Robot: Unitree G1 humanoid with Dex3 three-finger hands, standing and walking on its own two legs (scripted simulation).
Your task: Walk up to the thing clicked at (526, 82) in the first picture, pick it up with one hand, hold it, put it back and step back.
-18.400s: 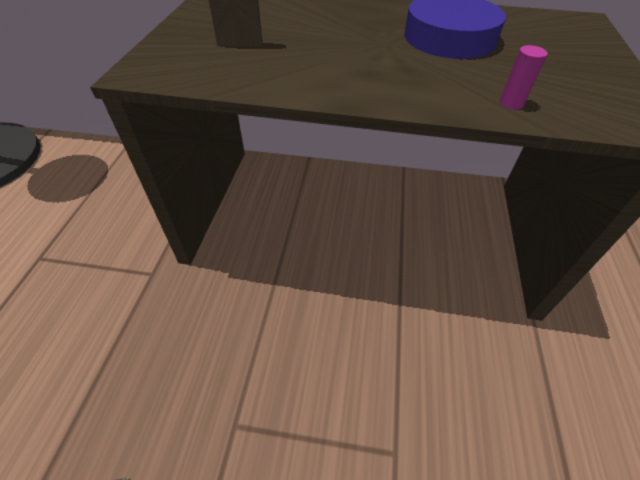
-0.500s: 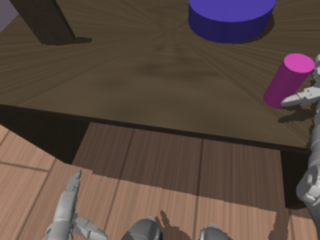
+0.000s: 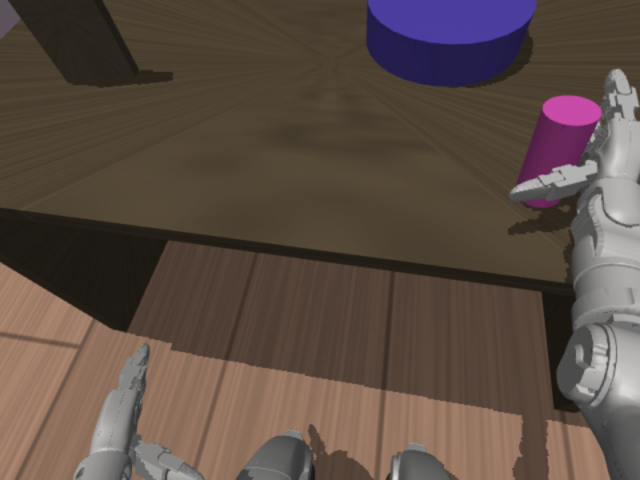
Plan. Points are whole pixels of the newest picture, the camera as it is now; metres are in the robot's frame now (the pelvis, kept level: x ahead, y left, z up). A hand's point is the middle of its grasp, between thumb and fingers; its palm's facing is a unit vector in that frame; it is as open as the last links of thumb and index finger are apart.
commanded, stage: close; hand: right
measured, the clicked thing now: (552, 155) +0.49 -0.21 +0.10
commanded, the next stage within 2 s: settle in 0.78 s
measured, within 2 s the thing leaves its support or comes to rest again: leaves its support in 0.72 s
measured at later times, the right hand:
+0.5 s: hand (550, 134) +0.51 -0.20 +0.11, palm faces +0.17 +0.99 -0.01, open 14.9 cm
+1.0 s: hand (544, 136) +0.52 -0.20 +0.10, palm faces +0.15 +0.99 -0.02, open 9.2 cm
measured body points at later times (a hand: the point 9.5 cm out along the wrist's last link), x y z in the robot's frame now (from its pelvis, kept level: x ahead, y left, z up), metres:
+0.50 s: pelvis +0.01 +0.00 +0.00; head +0.10 -0.02 +0.44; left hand +0.15 +0.28 -0.04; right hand +0.50 -0.26 +0.12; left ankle +0.01 +0.13 -0.69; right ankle +0.02 -0.12 -0.69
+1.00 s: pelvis +0.00 +0.00 +0.00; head +0.10 -0.02 +0.44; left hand +0.15 +0.27 -0.04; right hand +0.50 -0.25 +0.11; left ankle +0.01 +0.13 -0.69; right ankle +0.02 -0.12 -0.69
